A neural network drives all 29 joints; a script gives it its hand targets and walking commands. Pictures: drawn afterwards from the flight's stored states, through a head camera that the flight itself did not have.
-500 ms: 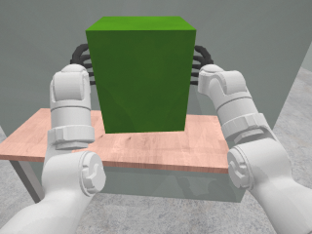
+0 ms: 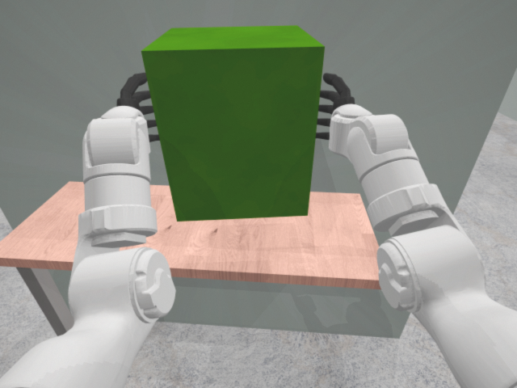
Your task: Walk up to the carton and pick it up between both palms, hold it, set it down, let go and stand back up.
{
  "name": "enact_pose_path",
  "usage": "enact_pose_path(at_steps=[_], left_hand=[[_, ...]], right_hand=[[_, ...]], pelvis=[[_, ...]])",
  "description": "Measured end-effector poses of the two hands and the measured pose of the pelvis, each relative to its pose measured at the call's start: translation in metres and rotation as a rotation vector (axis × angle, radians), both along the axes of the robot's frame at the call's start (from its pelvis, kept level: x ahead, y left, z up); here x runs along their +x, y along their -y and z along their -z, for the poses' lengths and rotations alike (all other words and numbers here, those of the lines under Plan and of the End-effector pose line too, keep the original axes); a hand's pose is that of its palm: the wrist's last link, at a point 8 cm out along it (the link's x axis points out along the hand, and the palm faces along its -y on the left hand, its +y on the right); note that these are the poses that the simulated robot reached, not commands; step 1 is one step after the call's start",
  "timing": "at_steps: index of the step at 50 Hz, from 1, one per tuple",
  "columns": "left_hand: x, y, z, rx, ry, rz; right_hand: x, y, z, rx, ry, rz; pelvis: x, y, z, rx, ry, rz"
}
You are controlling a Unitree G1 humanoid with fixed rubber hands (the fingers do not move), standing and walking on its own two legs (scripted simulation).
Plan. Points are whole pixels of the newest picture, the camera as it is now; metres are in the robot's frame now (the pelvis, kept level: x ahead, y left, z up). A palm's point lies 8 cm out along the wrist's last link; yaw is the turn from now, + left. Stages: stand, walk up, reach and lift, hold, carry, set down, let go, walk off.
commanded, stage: hold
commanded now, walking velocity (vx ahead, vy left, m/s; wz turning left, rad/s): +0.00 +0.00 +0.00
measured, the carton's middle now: (238, 120) +0.44 +0.01 +0.30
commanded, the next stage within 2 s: none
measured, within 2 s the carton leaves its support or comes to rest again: neither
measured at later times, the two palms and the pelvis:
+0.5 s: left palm (134, 124) +0.37 +0.16 +0.32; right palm (343, 123) +0.36 -0.14 +0.31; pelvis +0.00 +0.00 +0.00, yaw +0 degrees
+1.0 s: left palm (134, 125) +0.37 +0.16 +0.32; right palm (342, 121) +0.36 -0.14 +0.32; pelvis +0.00 +0.00 +0.00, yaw +0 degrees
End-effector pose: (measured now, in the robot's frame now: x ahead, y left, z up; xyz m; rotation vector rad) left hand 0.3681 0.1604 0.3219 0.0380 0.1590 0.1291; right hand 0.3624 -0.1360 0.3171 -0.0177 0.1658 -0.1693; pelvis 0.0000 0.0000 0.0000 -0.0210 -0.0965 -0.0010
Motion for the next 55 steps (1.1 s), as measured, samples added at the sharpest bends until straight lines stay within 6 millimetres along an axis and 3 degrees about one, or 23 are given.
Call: enact_pose_path(at_steps=[55], left_hand=[[0.0046, 0.0013, 0.0027, 0.011, -0.010, 0.000]], right_hand=[[0.0035, 0.0007, 0.0044, -0.005, -0.007, 0.004]], pelvis=[[0.0005, 0.0007, -0.0001, 0.000, -0.010, -0.003]])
